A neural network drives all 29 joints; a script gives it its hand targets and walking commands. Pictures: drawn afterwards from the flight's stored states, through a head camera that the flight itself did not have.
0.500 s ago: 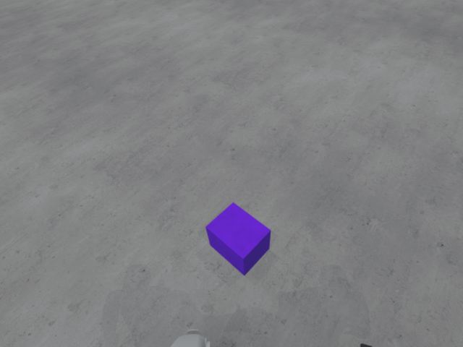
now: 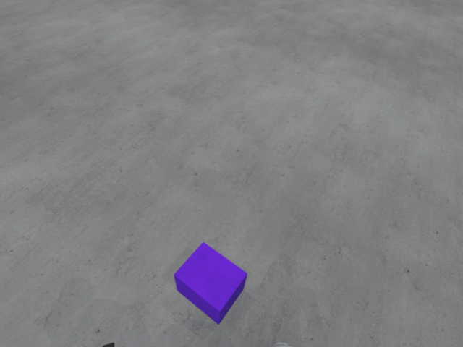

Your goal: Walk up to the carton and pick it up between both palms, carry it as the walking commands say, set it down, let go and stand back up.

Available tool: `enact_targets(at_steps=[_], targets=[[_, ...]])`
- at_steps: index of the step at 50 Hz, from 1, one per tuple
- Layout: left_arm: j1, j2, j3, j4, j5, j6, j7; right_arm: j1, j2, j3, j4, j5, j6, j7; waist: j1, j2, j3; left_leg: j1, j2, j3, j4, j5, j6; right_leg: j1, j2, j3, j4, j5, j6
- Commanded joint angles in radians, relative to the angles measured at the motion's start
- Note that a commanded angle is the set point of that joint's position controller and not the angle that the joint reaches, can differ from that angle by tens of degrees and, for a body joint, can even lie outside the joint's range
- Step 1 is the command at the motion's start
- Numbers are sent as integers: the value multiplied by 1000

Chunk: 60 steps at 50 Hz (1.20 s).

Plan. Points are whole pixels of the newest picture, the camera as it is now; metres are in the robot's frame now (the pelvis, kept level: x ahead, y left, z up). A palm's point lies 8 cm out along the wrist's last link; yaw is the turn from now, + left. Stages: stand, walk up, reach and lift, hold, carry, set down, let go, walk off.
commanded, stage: walk up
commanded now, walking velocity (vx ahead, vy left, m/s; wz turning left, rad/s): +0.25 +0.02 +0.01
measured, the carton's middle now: (210, 282) +0.52 +0.03 -0.70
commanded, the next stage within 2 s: none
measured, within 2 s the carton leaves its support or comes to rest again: neither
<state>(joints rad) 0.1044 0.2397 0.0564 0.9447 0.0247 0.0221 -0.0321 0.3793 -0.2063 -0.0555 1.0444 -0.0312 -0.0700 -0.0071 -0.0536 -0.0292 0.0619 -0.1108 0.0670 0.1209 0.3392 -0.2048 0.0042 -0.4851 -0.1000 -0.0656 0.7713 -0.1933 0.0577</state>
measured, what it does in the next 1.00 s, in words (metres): walks ahead: right foot, then left foot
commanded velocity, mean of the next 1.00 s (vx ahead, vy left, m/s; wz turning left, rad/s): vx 0.09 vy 0.04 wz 0.01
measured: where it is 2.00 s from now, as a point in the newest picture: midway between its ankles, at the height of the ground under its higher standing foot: outside the picture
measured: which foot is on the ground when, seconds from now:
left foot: down 0.00-0.12, up 0.14-0.54, down 0.56-1.00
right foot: up 0.00-0.10, down 0.12-1.00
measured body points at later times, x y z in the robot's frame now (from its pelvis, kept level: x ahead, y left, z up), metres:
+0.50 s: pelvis +0.11 -0.01 +0.00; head +0.14 -0.03 +0.44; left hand +0.07 +0.24 -0.14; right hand +0.20 -0.25 -0.16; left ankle +0.17 +0.14 -0.72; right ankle +0.10 -0.14 -0.75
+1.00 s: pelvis +0.13 +0.02 +0.00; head +0.14 +0.02 +0.44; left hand +0.12 +0.25 -0.16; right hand +0.17 -0.21 -0.16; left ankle +0.17 +0.13 -0.75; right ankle +0.13 -0.10 -0.75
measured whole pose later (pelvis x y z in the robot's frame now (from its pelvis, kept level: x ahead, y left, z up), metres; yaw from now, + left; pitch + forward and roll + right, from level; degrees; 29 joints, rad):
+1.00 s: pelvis +0.13 +0.02 +0.00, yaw +1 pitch -2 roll +0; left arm 0.29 0.16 0.02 1.12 0.01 -0.01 0.03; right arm 0.21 -0.16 -0.03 1.12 -0.01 0.00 -0.02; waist 0.00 0.01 0.04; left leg -0.20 0.02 0.09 0.36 -0.13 0.02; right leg -0.13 -0.01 -0.03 0.37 -0.21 0.01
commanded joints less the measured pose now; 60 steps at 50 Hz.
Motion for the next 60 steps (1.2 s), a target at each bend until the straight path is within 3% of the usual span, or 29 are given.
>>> enact_targets(at_steps=[1,3,4,5,6,7,8,9,10,11,13,18,19,20,21,22,24,26,27,28,29,30,31,33,35,40,42,44,60], targets=[[-24,16,3,-54,-5,-14,5,7,-132,-27,-16,-5,6,-2,11,250,23,-100,159,-98,-161,107,120,141,36,-64,-125,-32,0],[3,17,4,-47,-8,-26,16,20,-149,-34,-7,-5,14,-3,17,186,14,-77,191,-140,-115,118,128,179,41,-68,-201,-51,-10],[45,18,4,-31,-9,-36,22,22,-149,-33,0,-2,20,-4,30,160,2,-78,181,-141,-62,104,117,233,45,-72,-272,-20,-16],[106,29,7,-6,-8,-47,27,32,-133,-29,9,0,24,-6,43,134,-24,-96,151,-129,7,65,97,321,39,-71,-337,8,-30],[193,70,22,21,1,-60,33,41,-104,-20,11,0,25,-6,65,79,-72,-162,108,-103,141,-19,67,444,-20,-1,-360,20,-55],[294,169,47,40,17,-75,40,48,-60,-6,-10,0,24,-6,94,-159,-106,-305,7,-21,418,-194,13,531,-249,282,-448,82,-95],[335,248,57,46,10,-66,48,64,-55,8,-19,-2,41,-8,125,-254,-132,-475,-32,-52,618,-411,-15,567,-453,541,-546,57,-177],[328,235,48,50,7,-58,53,33,-94,-8,-7,-4,61,-8,107,-98,-98,-476,20,-142,745,-376,-27,492,-451,548,-540,82,-197],[248,182,39,34,0,-58,57,24,-86,-12,2,-3,64,1,76,-89,-26,-464,38,-159,768,-287,-35,408,-388,428,-529,145,-186],[190,139,34,24,-2,-61,57,28,-78,-14,12,-1,67,10,54,-106,2,-429,46,-153,754,-210,-42,348,-321,313,-523,196,-162],[173,94,26,24,0,-71,52,28,-62,-9,21,-3,81,24,43,-168,-16,-406,29,-115,753,-107,-48,314,-236,175,-512,301,-137],[286,97,16,56,4,-83,52,-99,-55,-5,-28,-7,100,37,75,-181,-29,-455,13,-75,647,-12,-59,346,-221,112,-506,379,-145],[265,81,11,49,3,-79,53,-128,-45,-5,-39,-2,106,34,63,-167,-20,-424,1,-83,584,15,-65,334,-197,84,-484,532,-141],[191,36,-8,42,-4,-78,53,-120,-25,10,-34,17,100,26,42,-231,-26,-284,-27,-95,452,8,-56,290,-123,-3,-444,738,-143],[208,50,-4,59,-3,-73,55,-147,-21,21,-52,22,90,18,59,-286,-52,-262,-54,-56,401,-23,-60,317,-95,-45,-440,732,-162],[242,66,-3,71,-2,-72,54,-168,-34,20,-56,23,88,8,68,-257,-74,-235,-55,-37,364,-26,-61,334,-110,-35,-432,719,-177],[267,95,8,78,-4,-62,52,-172,-49,17,-52,20,89,-1,64,-199,-82,-189,-49,-27,260,-13,-54,337,-153,-1,-413,618,-185],[268,89,11,80,-10,-44,55,-133,-60,13,-36,21,78,-4,31,-130,-74,-75,-33,-29,73,104,-43,295,-140,35,-377,372,-148],[298,43,-2,83,-11,-39,53,-98,-89,1,-18,20,68,-9,25,-51,-77,8,23,-59,28,160,-34,251,-110,37,-334,214,-121],[340,-10,-14,85,-13,-34,52,-56,-141,-13,-8,14,58,-13,33,99,-96,71,151,-188,15,348,-26,193,-49,18,-254,-31,-79],[378,-43,-24,82,-19,-22,63,-94,-176,-24,-36,29,57,-11,46,275,-107,40,265,-321,-65,397,51,146,24,24,-206,-278,-48],[357,-13,-17,90,-25,-4,70,-127,-159,-19,-44,28,63,-12,36,263,-90,-10,261,-331,-115,271,103,186,34,43,-165,-317,-45],[333,-1,-16,89,-22,6,67,-175,-134,-7,-53,18,66,-16,43,228,-56,-53,217,-292,-120,176,113,197,34,59,-160,-280,-40],[314,6,-11,102,-14,11,62,-228,-102,2,-66,13,69,-24,54,213,-43,-88,170,-246,-129,62,105,209,47,60,-158,-204,-44],[315,5,-9,113,-9,10,60,-233,-98,-1,-58,12,66,-26,64,200,-45,-108,165,-236,-139,24,104,241,52,63,-183,-166,-46],[314,-19,-20,141,-8,-11,66,-224,-73,-3,-23,17,74,-21,78,127,-19,-148,128,-233,-124,-117,62,331,30,59,-401,-34,-59],[270,-5,-27,150,-7,-16,63,-202,-50,6,1,14,76,-20,65,27,34,-130,84,-197,-91,-90,36,262,6,115,-468,-60,-70],[247,0,-29,151,-10,-26,63,-171,-44,11,23,16,67,-18,55,-11,18,-72,66,-174,-61,-6,22,249,-11,140,-501,-48,-73],[247,-22,-22,180,-9,-35,69,-81,-8,23,112,15,57,-27,44,27,4,-67,56,-148,-56,46,5,280,-15,120,-487,-16,-71]])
